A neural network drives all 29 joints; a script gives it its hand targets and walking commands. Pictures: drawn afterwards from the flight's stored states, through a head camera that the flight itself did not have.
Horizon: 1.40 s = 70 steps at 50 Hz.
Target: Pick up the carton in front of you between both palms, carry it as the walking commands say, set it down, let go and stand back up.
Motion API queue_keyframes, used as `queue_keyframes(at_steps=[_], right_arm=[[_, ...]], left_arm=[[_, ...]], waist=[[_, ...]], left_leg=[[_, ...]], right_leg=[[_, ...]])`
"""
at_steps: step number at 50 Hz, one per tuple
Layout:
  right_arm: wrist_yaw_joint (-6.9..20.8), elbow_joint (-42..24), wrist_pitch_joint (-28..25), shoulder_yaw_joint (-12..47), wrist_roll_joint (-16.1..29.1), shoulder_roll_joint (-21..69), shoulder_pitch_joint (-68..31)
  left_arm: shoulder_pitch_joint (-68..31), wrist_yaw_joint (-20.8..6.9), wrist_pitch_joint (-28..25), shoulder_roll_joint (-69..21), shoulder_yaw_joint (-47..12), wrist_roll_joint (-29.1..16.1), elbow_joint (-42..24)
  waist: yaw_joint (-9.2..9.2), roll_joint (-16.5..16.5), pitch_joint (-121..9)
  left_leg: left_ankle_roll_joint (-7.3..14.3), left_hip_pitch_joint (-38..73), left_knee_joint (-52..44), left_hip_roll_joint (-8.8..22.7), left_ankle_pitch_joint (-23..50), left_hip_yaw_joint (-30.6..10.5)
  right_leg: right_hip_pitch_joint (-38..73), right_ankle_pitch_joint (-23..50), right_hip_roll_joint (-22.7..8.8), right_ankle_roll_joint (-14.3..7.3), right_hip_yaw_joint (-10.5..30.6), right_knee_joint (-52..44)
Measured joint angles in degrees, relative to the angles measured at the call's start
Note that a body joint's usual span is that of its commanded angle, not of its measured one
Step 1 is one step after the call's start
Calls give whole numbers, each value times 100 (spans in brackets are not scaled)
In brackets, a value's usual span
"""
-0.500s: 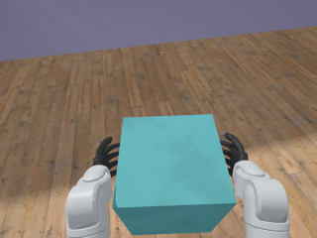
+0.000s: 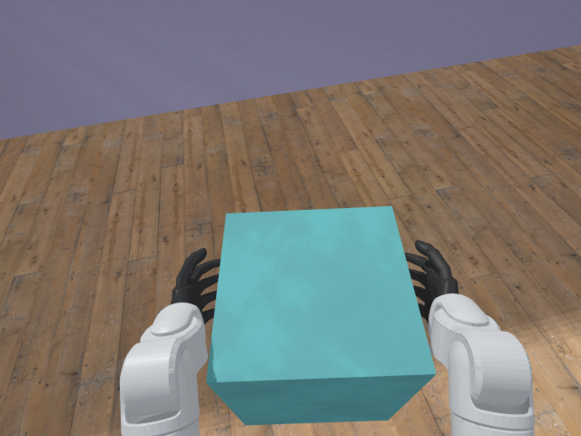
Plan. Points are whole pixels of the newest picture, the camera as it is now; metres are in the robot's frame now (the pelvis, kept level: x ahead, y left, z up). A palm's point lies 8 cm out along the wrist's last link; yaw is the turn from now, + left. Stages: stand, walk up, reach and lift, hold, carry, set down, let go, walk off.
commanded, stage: carry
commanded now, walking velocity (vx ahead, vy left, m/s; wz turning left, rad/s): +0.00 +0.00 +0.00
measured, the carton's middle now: (312, 324) +0.28 +0.00 +0.02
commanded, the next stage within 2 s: hold in 1.82 s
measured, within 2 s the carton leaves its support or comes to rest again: neither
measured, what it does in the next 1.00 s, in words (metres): walks ahead: left foot, then right foot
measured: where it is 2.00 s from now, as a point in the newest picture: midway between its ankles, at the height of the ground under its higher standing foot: outside the picture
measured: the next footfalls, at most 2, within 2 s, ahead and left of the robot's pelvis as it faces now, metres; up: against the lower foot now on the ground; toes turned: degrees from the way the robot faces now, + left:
left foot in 0.02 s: +0.17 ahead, +0.10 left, +0.00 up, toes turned -9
right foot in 0.18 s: +0.06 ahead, -0.12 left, +0.00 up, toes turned -3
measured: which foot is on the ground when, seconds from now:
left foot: up 0.00-0.00, down 0.02-1.00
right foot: down 0.00-0.02, up 0.04-0.16, down 0.18-1.00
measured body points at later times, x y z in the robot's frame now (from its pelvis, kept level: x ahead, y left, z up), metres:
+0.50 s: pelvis +0.13 +0.00 +0.00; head +0.12 +0.00 +0.45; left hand +0.42 +0.14 +0.08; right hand +0.41 -0.16 +0.07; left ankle +0.14 +0.09 -0.74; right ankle +0.02 -0.11 -0.73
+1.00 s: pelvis +0.11 -0.01 -0.01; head +0.09 -0.01 +0.44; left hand +0.38 +0.13 +0.06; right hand +0.37 -0.17 +0.06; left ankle +0.13 +0.09 -0.74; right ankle +0.02 -0.11 -0.74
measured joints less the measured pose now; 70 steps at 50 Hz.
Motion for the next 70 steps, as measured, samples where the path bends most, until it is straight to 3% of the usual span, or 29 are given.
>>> queue_keyframes(at_steps=[1, 3, 5, 8, 11, 12, 22, 46, 58, 70], right_arm=[[0, -3, 38, -6, 3, 5, -45], [0, 191, 41, -25, -5, 21, -210], [3, 432, 60, -75, 7, 43, -355], [7, 595, 96, -120, 8, 48, -374], [15, 572, 84, -129, 8, 37, -307], [18, 562, 76, -126, 11, 32, -280], [34, 770, 86, -182, -44, 27, -254], [49, 839, 65, -103, -75, 9, -90], [188, 1470, -580, -81, -234, -6, 66], [358, 2519, -1644, -182, -511, 0, -3]], left_arm=[[-27, -1, 42, 1, 17, 9, -30], [-182, -4, 134, -8, 148, 31, 46], [-269, -5, 218, -19, 241, 80, 151], [-292, -6, 274, -23, 251, 122, 298], [-297, -6, 274, -28, 216, 131, 336], [-283, -5, 270, -27, 199, 133, 336], [-297, -5, 212, -27, 184, 140, 667], [-93, -17, 156, -3, 102, 147, 734], [71, -134, -482, 12, 52, 302, 1352], [-1, -297, -1537, 6, 139, 584, 2392]], waist=[[3, -17, -41], [-11, -269, -55], [3, -373, -8], [40, -342, 42], [58, -333, 42], [65, -334, -6], [47, -150, -478], [59, -148, -458], [52, -126, -436], [52, -114, -437]], left_leg=[[120, 242, -215, -23, 76, 75], [480, 367, -55, -156, -668, 185], [600, 445, -7, -171, -951, 226], [526, 654, -201, -123, -969, 216], [503, 844, -234, -149, -1110, 192], [484, 884, -201, -160, -1182, 189], [338, 824, 417, -28, -1755, 137], [218, 837, 670, 138, -1906, 94], [250, 849, 442, 146, -1611, 93], [281, 761, 305, 153, -1387, 78]], right_leg=[[16, -264, -17, 58, 40, 311], [-288, -614, -197, 173, 231, 1240], [-684, -972, -147, 204, 517, 1837], [-942, -928, -78, 151, 601, 1311], [-877, 347, -153, 155, 526, 620], [-800, 405, -171, 154, 509, 568], [-670, -149, -112, 177, 477, 811], [-597, -354, 32, -20, 461, 930], [-660, -140, 63, -52, 452, 861], [-804, 13, 82, -69, 431, 857]])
